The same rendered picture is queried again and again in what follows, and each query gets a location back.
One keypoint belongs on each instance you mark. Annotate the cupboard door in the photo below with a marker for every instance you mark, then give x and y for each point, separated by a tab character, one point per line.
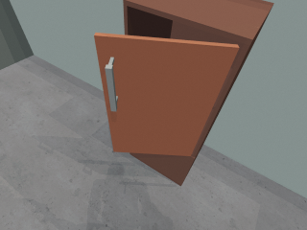
166	89

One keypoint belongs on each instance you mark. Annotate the handle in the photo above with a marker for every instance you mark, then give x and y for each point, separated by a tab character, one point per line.
110	81

